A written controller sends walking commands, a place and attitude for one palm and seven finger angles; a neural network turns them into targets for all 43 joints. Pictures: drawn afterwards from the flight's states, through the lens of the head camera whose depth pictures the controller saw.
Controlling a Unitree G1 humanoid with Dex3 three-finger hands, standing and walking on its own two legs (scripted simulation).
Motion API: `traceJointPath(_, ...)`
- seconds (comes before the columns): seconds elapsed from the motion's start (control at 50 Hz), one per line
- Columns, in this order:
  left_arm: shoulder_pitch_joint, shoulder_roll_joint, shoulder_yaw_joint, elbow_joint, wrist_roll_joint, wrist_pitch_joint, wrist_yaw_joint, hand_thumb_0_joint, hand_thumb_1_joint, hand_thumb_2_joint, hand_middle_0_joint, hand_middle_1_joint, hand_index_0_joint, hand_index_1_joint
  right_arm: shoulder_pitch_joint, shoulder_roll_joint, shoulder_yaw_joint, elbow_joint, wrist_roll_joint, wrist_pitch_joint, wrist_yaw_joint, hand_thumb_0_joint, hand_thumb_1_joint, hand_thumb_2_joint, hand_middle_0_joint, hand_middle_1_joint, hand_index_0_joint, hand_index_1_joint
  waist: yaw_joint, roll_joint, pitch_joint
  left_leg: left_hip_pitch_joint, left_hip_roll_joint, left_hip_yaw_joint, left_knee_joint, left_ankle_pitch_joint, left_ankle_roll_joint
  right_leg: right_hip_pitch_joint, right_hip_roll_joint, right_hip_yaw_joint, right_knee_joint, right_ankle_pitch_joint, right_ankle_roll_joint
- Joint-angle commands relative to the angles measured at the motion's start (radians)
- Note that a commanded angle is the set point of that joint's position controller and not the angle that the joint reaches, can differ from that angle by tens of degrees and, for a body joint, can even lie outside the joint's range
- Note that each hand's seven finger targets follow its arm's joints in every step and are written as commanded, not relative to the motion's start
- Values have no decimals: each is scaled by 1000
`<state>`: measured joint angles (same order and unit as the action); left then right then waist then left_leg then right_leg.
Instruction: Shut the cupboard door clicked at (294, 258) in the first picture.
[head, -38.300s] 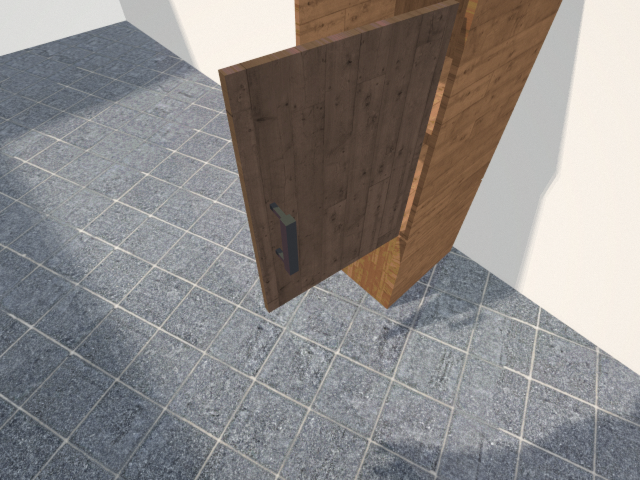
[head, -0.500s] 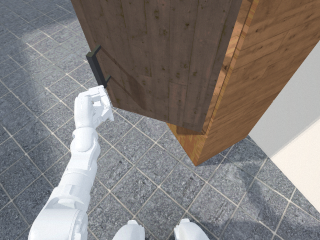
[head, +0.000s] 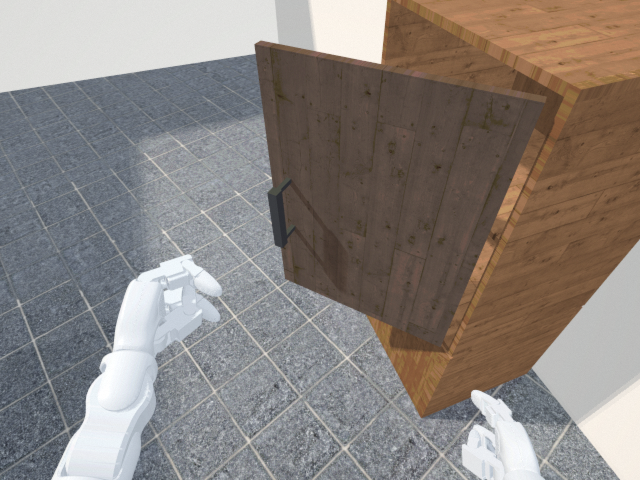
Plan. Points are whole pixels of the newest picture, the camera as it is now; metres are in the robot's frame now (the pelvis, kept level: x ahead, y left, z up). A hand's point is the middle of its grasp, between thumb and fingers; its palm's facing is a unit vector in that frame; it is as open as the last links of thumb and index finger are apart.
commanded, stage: draw the hand back to the body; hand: left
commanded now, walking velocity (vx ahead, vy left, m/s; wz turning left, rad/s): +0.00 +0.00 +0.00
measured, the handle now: (283, 213) +0.62 +0.13 -0.06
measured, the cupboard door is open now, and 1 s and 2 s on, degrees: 41 41 41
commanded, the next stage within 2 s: step back with the hand held close in 0.80 s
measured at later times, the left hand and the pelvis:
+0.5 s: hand (12, 348) +0.18 +0.28 +0.18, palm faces +0.48 -0.75 -0.44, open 6.7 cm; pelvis +0.00 +0.00 +0.01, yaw +1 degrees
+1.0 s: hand (53, 348) +0.19 +0.25 +0.17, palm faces +0.45 -0.78 -0.43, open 7.4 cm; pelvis +0.00 -0.02 +0.01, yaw +0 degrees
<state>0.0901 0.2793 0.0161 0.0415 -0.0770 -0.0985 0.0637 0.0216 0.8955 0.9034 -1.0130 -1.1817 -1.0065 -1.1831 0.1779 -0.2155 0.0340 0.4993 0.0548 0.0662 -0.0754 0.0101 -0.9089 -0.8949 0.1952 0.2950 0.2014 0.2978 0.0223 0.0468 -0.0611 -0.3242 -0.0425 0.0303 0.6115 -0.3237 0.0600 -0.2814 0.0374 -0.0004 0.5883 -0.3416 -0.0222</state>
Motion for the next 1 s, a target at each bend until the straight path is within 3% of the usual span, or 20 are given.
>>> traceJointPath(0.0, -102, 104, 87, -341, -1, -19, 12, 0, 900, 900, -750, -900, -750, -900, -71, -105, -22, -131, -6, -64, -6, 0, -900, -900, 200, 300, 200, 300, -11, 17, -133, 231, 82, -81, -152, 369, -44, 60, -29, -7, -132, 309, -6)
traceJointPath(0.06, -21, 118, 124, -401, 0, 4, 15, 0, 900, 900, -668, -810, -668, -810, -82, -107, -18, -126, -14, -74, 2, 0, -900, -900, 200, 300, 200, 300, -4, -6, -93, 242, 89, -89, -189, 390, -57, 88, -28, -19, -161, 309, -5)
traceJointPath(0.18, 94, 238, 295, -539, 2, 10, 33, 0, 900, 900, -502, -630, -502, -630, -99, -106, -18, -107, -28, -100, 11, 0, -900, -900, 200, 300, 200, 300, 23, 27, -90, 250, 88, -81, -220, 429, -69, 164, -31, -18, -203, 327, -8)
traceJointPath(0.3, 212, 268, 388, -651, -3, -1, 47, 0, 900, 900, -337, -450, -337, -450, -103, -103, -24, -89, -31, -140, 19, 0, -900, -900, 200, 300, 200, 300, 34, 58, -77, 249, 84, -79, -228, 456, -76, 184, -34, -23, -215, 330, -5)
traceJointPath(0.4, 329, 301, 484, -646, -15, -12, 50, 0, 900, 900, -200, -300, -200, -300, -107, -110, -40, -70, -27, -161, 22, 0, -900, -900, 200, 300, 200, 300, 44, 13, -17, 208, 79, -62, -240, 351, -64, 168, -35, -20, -236, 283, -2)
traceJointPath(0.44, 311, 237, 420, -603, -10, -15, 44, 0, 900, 900, -200, -300, -200, -300, -105, -117, -45, -60, -27, -166, 23, 0, -900, -900, 200, 300, 200, 300, 27, -1, 38, 199, 80, -67, -253, 284, -58, 126, -35, -20, -244, 229, 0)
traceJointPath(0.48, 302, 216, 398, -560, -8, -11, 43, 0, 900, 900, -200, -300, -200, -300, -103, -129, -51, -52, -28, -171, 19, 0, -900, -900, 200, 300, 200, 300, 21, -23, 73, 191, 77, -64, -259, 227, -46, 102, -38, -15, -258, 190, 3)
traceJointPath(0.6, 234, 286, 438, -639, -3, -41, 58, 0, 900, 900, -200, -300, -200, -300, -115, -126, -54, -55, -33, -196, 1, 0, -900, -900, 200, 300, 200, 300, 39, -14, -27, 212, 61, -57, -256, 171, -25, 145, -48, 2, -259, 141, 6)
traceJointPath(0.64, 242, 302, 452, -668, -1, -50, 63, 0, 900, 900, -200, -300, -200, -300, -121, -119, -50, -53, -34, -207, -2, 0, -900, -900, 200, 300, 200, 300, 46, 25, -42, 214, 54, -49, -246, 184, -24, 157, -49, 8, -262, 151, 3)
traceJointPath(0.68, 260, 327, 479, -663, -1, -51, 67, 0, 900, 900, -200, -300, -200, -300, -121, -119, -48, -42, -36, -217, -4, 0, -900, -900, 200, 300, 200, 300, 50, 39, -19, 201, 55, -47, -244, 197, -28, 159, -48, 12, -272, 164, 0)
traceJointPath(0.7, 261, 308, 464, -676, -1, -55, 67, 0, 900, 900, -200, -300, -200, -300, -123, -112, -44, -43, -35, -222, -2, 0, -900, -900, 200, 300, 200, 300, 47, 68, -10, 200, 52, -43, -241, 203, -29, 157, -52, 16, -270, 172, -2)
traceJointPath(0.76, 281, 289, 461, -631, -3, -53, 63, 0, 900, 900, -200, -300, -200, -300, -121, -108, -43, -34, -34, -224, 1, 0, -900, -900, 200, 300, 200, 300, 44, 75, 51, 190, 54, -40, -245, 202, -34, 127, -46, 13, -277, 169, -2)
traceJointPath(0.8, 295, 272, 453, -601, -7, -51, 56, 0, 900, 900, -200, -300, -200, -300, -116, -108, -44, -30, -34, -221, 4, 0, -900, -900, 200, 300, 200, 300, 41, 43, 71, 187, 58, -38, -248, 207, -32, 124, -47, 14, -282, 171, 1)
traceJointPath(0.86, 312, 260, 450, -573, -12, -50, 47, 0, 900, 900, -200, -300, -200, -300, -110, -113, -52, -35, -33, -212, 6, 0, -900, -900, 200, 300, 200, 300, 41, -19, 48, 199, 62, -32, -244, 225, -26, 128, -43, 11, -275, 190, 7)
traceJointPath(0.9, 322, 252, 441, -566, -16, -48, 40, 0, 900, 900, -200, -300, -200, -300, -112, -116, -55, -39, -32, -208, 8, 0, -900, -900, 200, 300, 200, 300, 42, -24, 35, 203, 62, -28, -244, 237, -24, 138, -48, 16, -275, 204, 9)
traceJointPath(0.92, 216, 360, 545, -620, -3, -92, 53, 0, 900, 900, -200, -300, -200, -300, -111, -150, -68, -63, -21, -190, 8, 0, -900, -900, 200, 300, 200, 300, 4, -10, 61, 152, 74, -55, -174, 147, -5, 45, -110, 155, -336, 200, 6)
traceJointPath(0.96, 302, 285, 477, -555, 5, -111, 51, 0, 900, 900, -200, -300, -200, -300, -109, -138, -70, -36, -34, -170, 8, 0, -900, -900, 200, 300, 200, 300, -6, -75, 41, 156, 65, -66, -117, 136, -6, 16, -160, 191, -349, 220, -7)
traceJointPath(0.98, 289, 300, 486, -572, 8, -119, 52, 0, 900, 900, -200, -300, -200, -300, -111, -139, -74, -37, -33, -164, 8, 0, -900, -900, 200, 300, 200, 300, -5, -91, 30, 146, 61, -65, -102, 148, -9, 20, -173, 187, -340, 260, -9)
